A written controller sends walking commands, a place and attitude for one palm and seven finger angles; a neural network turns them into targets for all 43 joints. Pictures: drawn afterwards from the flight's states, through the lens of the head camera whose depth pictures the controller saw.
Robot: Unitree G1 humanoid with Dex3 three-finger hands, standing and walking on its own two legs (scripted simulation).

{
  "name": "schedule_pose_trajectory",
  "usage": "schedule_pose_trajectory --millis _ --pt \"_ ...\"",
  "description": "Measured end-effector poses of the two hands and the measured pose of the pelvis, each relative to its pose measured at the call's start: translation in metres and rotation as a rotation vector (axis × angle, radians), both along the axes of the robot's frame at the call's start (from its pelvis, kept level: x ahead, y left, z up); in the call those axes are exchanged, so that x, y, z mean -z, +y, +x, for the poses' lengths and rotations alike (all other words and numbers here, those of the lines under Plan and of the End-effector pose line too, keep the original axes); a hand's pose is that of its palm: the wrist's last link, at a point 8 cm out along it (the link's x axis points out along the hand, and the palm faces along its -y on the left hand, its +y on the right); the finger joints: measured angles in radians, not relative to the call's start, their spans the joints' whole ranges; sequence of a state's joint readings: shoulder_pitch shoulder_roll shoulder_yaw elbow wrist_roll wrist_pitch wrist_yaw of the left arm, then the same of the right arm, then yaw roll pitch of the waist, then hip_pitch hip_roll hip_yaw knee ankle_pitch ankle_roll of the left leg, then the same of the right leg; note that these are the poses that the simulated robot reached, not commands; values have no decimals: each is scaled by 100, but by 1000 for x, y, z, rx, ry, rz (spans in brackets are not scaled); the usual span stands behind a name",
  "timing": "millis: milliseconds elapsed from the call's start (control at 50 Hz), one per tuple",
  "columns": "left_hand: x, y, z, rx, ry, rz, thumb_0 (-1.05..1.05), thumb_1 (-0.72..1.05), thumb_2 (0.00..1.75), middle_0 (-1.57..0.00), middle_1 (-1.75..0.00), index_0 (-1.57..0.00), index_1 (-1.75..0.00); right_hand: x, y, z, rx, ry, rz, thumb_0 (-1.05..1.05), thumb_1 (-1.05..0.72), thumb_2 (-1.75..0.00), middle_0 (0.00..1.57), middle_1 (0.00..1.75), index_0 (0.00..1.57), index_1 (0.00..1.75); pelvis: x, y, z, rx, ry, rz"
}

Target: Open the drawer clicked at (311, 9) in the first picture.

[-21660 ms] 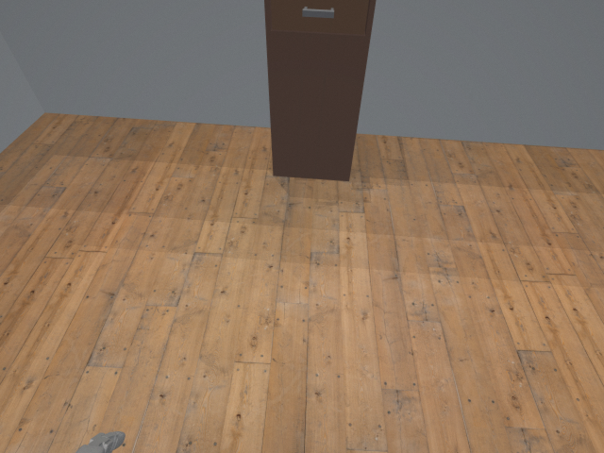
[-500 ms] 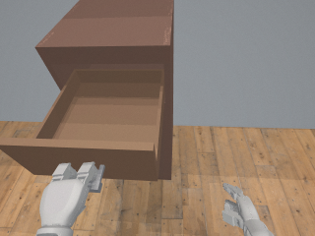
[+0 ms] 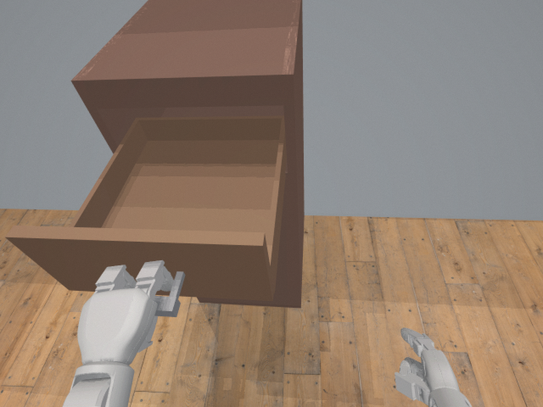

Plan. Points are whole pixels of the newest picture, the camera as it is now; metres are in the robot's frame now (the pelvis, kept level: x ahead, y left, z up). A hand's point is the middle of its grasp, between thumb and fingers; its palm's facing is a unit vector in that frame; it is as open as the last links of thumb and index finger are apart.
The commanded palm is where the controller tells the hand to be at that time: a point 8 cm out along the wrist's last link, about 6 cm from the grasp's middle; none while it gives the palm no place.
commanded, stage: open the thumb to release the handle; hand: left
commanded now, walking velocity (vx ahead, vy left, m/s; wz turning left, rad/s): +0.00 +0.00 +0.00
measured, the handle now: (142, 291) +0.25 +0.22 +0.06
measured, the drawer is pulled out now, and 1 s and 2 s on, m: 0.30 0.30 0.30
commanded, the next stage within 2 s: lift the hand off the handle in 0.26 s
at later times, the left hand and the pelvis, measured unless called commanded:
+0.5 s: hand (139, 333) +0.20 +0.21 +0.04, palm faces +0.05 -0.11 -0.99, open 13.7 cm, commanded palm +0.18 +0.22 +0.09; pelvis -0.01 +0.00 +0.01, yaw +1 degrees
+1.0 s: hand (128, 314) +0.21 +0.22 +0.08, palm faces +0.09 -0.11 -0.99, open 13.3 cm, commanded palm +0.18 +0.21 +0.14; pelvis -0.01 +0.01 +0.01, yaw +1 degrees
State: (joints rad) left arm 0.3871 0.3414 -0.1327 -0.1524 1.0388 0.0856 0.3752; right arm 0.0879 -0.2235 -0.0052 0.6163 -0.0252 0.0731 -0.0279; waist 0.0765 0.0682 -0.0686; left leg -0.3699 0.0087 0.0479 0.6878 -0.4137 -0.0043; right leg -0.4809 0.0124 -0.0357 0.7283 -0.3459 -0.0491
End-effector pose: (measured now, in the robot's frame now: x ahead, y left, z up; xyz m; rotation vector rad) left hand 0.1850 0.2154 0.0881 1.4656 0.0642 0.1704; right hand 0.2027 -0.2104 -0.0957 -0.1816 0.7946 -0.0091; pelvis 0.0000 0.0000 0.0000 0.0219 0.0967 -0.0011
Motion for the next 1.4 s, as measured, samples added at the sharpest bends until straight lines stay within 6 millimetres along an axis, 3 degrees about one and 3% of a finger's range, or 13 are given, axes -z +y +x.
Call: schedule_pose_trajectory --millis 260,400,780,1000,1100,1260,1400 --pt "0 0 -6 8 33 -5 0 -23 42 -34 -124 -34 -123 -17 4 10 -42 -58 -10 2 -91 -90 20 30 20 30 -5 -4 -7 -7 -26 -2" --pt "0 0 -7 16 32 -9 0 -43 33 -33 -122 -33 -121 -12 2 4 -41 -30 -18 2 -91 -90 20 30 20 29 -5 -3 -7 -10 -23 -3" --pt "-3 1 -3 21 17 -3 0 -49 30 -35 -121 -34 -123 -5 16 -3 -43 7 -6 2 -91 -90 20 30 20 29 -6 5 -9 -15 -30 -6" --pt "-39 4 0 27 -22 -14 0 -49 30 -35 -121 -42 -125 -19 25 10 -55 -45 21 2 -91 -90 20 30 20 29 -12 9 -8 -15 -72 -8" --pt "-61 2 -2 26 -69 -19 0 -49 30 -34 -121 -41 -124 -25 29 15 -78 -51 31 2 -91 -90 20 30 20 29 -16 9 -7 -15 -90 -9" --pt "-74 7 -1 33 -30 -6 0 -49 30 -33 -121 -40 -124 -33 33 18 -101 -55 37 2 -91 -90 20 30 20 29 -20 7 -10 -16 -120 -12" --pt "-103 5 -3 52 -87 -7 0 -49 30 -33 -121 -37 -123 -36 34 18 -107 -67 48 2 -91 -90 20 30 20 29 -23 8 -11 -20 -136 -14"
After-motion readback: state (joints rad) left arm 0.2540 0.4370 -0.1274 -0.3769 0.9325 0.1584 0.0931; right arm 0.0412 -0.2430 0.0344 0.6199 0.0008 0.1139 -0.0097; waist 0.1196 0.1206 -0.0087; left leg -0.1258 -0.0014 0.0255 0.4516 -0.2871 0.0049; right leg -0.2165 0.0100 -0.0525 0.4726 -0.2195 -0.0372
